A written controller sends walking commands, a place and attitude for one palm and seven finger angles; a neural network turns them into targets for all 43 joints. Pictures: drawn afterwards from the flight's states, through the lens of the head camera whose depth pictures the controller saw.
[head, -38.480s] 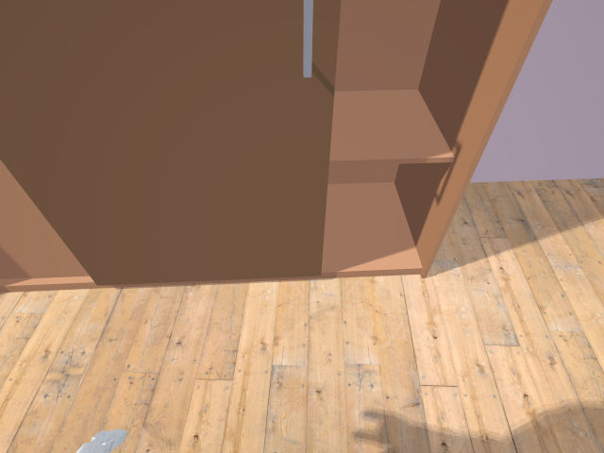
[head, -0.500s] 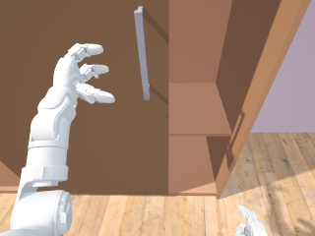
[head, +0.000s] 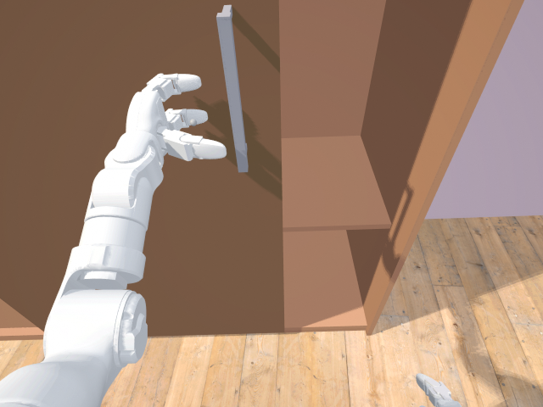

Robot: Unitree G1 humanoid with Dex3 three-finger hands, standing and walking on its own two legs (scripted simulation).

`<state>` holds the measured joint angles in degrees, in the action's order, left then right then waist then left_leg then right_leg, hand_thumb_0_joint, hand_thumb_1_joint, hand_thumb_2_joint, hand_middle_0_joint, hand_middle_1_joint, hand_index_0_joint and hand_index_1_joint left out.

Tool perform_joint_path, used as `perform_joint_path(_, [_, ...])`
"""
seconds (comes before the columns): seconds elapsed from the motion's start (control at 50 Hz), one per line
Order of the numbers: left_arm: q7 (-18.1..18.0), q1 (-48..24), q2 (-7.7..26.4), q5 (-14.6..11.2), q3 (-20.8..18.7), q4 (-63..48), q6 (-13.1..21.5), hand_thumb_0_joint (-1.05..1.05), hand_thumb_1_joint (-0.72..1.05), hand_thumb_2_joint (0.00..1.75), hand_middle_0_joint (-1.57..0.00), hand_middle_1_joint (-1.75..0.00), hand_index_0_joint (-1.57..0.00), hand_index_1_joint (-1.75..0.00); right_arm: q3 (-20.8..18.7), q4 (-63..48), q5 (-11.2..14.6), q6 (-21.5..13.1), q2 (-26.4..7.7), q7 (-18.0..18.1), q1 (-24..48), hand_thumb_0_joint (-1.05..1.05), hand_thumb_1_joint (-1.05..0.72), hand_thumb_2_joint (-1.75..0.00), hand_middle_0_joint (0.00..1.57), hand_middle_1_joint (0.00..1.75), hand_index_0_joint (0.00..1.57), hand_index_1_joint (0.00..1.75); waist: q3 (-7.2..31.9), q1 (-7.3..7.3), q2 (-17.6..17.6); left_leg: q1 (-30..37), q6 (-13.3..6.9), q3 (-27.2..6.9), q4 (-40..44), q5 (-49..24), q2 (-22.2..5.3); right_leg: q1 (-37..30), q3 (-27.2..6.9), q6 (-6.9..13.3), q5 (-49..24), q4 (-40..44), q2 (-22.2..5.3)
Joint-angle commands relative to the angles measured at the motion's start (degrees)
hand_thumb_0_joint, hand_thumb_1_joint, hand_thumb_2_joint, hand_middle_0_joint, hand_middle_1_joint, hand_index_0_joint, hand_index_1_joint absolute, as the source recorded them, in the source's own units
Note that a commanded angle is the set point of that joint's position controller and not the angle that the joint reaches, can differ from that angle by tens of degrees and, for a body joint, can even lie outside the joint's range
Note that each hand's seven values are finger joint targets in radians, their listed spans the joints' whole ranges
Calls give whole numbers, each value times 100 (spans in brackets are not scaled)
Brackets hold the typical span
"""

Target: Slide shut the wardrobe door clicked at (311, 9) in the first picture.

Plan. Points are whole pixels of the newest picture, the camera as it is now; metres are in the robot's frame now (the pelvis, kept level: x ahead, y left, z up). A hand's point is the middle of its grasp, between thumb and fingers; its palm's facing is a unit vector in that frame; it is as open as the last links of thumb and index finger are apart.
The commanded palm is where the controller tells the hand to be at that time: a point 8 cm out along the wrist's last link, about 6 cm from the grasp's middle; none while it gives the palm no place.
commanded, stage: move the hooked fingers beside the handle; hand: left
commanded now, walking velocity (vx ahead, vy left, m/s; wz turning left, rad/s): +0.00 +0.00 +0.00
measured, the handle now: (236, 98) +0.50 +0.07 +0.23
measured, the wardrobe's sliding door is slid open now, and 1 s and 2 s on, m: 0.31 0.31 0.31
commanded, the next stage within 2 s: none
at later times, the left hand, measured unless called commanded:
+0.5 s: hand (195, 116) +0.43 +0.12 +0.24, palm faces +0.04 -1.00 +0.02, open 14.0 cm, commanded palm +0.41 +0.18 +0.24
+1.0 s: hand (205, 113) +0.45 +0.11 +0.23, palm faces +0.03 -1.00 +0.03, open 13.9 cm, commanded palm +0.42 +0.18 +0.23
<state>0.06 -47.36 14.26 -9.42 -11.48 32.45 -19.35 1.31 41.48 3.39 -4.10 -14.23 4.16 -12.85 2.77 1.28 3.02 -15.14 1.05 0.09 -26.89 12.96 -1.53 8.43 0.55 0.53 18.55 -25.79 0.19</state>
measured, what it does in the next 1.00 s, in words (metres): stands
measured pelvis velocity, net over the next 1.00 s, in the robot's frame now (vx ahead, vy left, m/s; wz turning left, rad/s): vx -0.01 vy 0.00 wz -0.02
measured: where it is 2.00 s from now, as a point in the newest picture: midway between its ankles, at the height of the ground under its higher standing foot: outside the picture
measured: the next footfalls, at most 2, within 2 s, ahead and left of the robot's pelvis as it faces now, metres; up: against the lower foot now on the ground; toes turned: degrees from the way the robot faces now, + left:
none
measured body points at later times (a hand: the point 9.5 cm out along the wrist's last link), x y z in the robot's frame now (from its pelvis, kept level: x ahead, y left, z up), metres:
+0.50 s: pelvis -0.01 +0.00 +0.00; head -0.01 -0.01 +0.45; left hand +0.43 +0.17 +0.24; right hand +0.11 -0.25 -0.11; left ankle +0.01 +0.13 -0.74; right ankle -0.06 -0.11 -0.74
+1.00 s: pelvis -0.01 +0.00 +0.00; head -0.01 -0.02 +0.45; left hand +0.44 +0.16 +0.24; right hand +0.09 -0.25 -0.12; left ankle +0.01 +0.13 -0.74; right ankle -0.06 -0.11 -0.74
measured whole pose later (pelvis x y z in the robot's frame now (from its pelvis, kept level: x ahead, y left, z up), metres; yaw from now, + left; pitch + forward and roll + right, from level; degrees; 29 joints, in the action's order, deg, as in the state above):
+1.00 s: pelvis -0.01 +0.00 +0.00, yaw -1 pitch +2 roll +0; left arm -1.5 -52.3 13.2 -8.0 -13.3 40.7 -13.9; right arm 1.1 42.9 2.8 -4.8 -13.8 4.0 -15.5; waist 3.1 2.6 2.8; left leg -16.0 0.8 1.0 -26.3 12.1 -1.8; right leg 9.8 -0.4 0.3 17.4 -25.4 0.4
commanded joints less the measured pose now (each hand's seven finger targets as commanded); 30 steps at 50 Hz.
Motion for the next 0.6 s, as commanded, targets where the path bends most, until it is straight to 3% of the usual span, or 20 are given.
perform_joint_path(0.0, [-133,-3354,1357,-42,-553,-1627,828,0,-50,30,-30,-120,-30,-120,-233,-712,-65,-272,-648,24,326,0,-90,-90,20,30,20,30,2088,-26,-493,1490,-381,121,-48,-2044,164,-43,98,7,-2810,192,55])
perform_joint_path(0.04, [-175,-3429,1691,30,-833,-1673,1013,0,-50,30,-30,-120,-30,-120,-233,-726,-89,-288,-630,25,308,0,-90,-90,20,30,20,30,2348,-65,-532,1506,-393,169,-36,-2160,171,-263,49,-17,-3077,128,40])
perform_joint_path(0.1, [-164,-2902,1846,207,-920,-1168,999,0,-50,30,-30,-120,-30,-120,-231,-711,-88,-217,-645,1,241,0,-90,-90,20,30,20,30,2090,-155,-573,1260,-382,231,13,-2094,167,-358,80,-12,-3083,133,23])
perform_joint_path(0.14, [-65,-2572,1299,249,-484,-976,841,0,-50,30,-30,-120,-30,-120,-229,-803,-27,-197,-596,-38,250,0,-90,-90,20,30,20,30,1777,-97,-339,1254,-371,261,22,-2075,153,-109,116,0,-3039,160,54])
perform_joint_path(0.18, [29,-2588,1042,147,-281,-798,661,0,-50,30,-30,-120,-30,-120,-229,-801,10,-170,-625,-33,213,0,-90,-90,20,30,20,30,1412,0,-411,1194,-377,249,41,-1850,138,162,141,-11,-2808,284,82])
perform_joint_path(0.2, [57,-2496,1032,76,-320,-739,642,0,-50,30,-30,-120,-30,-120,-243,-796,-2,-157,-657,-33,212,0,-90,-90,20,30,20,30,1373,-29,-609,1145,-379,224,52,-1799,144,92,172,-3,-2746,306,88])
perform_joint_path(0.24, [123,-2654,1108,-43,-399,-964,645,0,-50,30,-30,-120,-30,-120,-258,-837,21,-178,-684,4,253,0,-90,-90,20,30,20,30,1454,-5,-657,1196,-395,221,69,-1717,148,117,138,-21,-2703,337,103])
perform_joint_path(0.32, [41,-3325,739,-30,-6,-1816,932,0,-50,30,-30,-120,-30,-120,-262,-842,15,-316,-585,10,325,0,-90,-90,20,30,20,30,1743,103,-100,1631,-395,149,1,-1777,122,310,115,11,-2441,325,108])
perform_joint_path(0.36, [-59,-3559,827,4,-17,-1870,991,0,-50,30,-30,-120,-30,-120,-251,-751,-2,-348,-593,17,297,0,-90,-90,20,30,20,30,1838,123,-2,1724,-368,94,1,-1760,112,366,120,30,-2302,301,121])
perform_joint_path(0.38, [-111,-3620,870,-7,-91,-1817,995,0,-50,30,-30,-120,-30,-120,-258,-703,-18,-371,-604,20,261,0,-90,-90,20,30,20,30,1919,138,-260,1728,-373,65,-1,-1799,110,318,137,20,-2354,287,126])
perform_joint_path(0.42, [-201,-3362,1261,4,-481,-1700,961,0,-50,30,-30,-120,-30,-120,-263,-663,-41,-348,-649,26,274,0,-90,-90,20,30,20,30,2012,24,-399,1595,-380,99,39,-1773,121,127,112,8,-2409,293,112])
perform_joint_path(0.5, [-236,-2906,1340,141,-540,-830,697,0,-50,30,-30,-120,-30,-120,-224,-603,-49,-232,-653,18,224,0,-90,-90,20,30,20,30,1631,-42,-538,1241,-359,172,116,-1575,138,106,136,-3,-2279,335,77])
perform_joint_path(0.54, [-204,-2935,1055,173,-264,-437,578,0,-50,30,-30,-120,-30,-120,-198,-621,-16,-193,-644,10,193,0,-90,-90,20,30,20,30,1235,47,-589,1055,-364,180,156,-1324,139,341,132,-27,-2111,396,75])
perform_joint_path(0.58, [-159,-2929,1057,144,-289,-290,583,0,-50,30,-30,-120,-30,-120,-209,-655,-14,-197,-658,11,145,0,-90,-90,20,30,20,30,1235,53,-690,1023,-375,169,156,-1258,141,366,117,-30,-2077,424,75])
